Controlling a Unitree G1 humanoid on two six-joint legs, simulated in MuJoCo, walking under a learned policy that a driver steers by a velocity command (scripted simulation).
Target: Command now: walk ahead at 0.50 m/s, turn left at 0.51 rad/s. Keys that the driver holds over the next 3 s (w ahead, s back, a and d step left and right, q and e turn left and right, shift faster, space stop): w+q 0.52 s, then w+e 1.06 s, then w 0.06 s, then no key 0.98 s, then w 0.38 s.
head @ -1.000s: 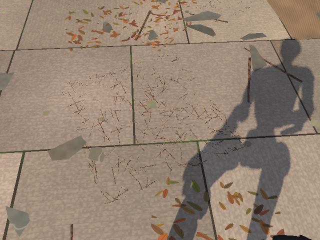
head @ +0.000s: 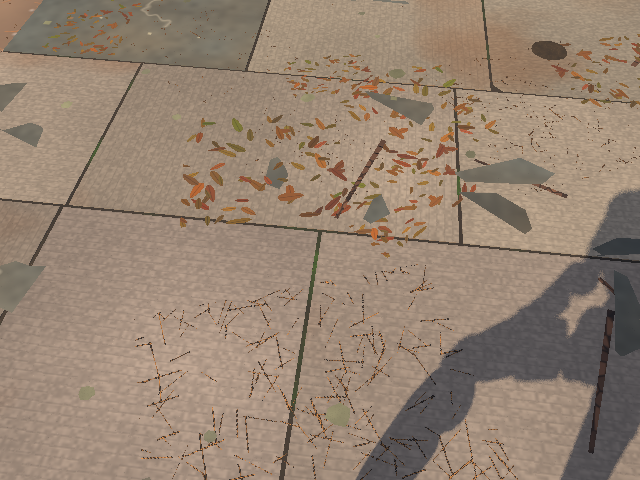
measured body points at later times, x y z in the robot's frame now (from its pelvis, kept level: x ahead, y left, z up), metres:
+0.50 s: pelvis +0.30 +0.05 +0.01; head +0.32 +0.07 +0.45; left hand +0.46 +0.34 -0.08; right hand +0.41 -0.23 -0.10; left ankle +0.19 +0.11 -0.73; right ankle +0.52 -0.06 -0.70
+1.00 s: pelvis +0.57 +0.12 +0.00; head +0.59 +0.12 +0.45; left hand +0.48 +0.39 -0.12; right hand +0.86 -0.04 -0.06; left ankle +0.65 +0.27 -0.73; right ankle +0.52 -0.03 -0.73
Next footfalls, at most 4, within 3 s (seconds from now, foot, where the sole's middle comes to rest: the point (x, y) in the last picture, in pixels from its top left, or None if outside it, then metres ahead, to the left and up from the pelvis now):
0.10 left None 0.23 0.12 -0.77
0.58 right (353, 447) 0.55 -0.02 -0.77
1.02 left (224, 380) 0.69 0.28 -0.77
1.50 right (347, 281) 0.98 0.01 -0.77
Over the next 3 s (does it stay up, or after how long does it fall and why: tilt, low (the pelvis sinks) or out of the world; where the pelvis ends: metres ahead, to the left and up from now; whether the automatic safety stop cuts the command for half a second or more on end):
stays up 1.24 0.05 0.01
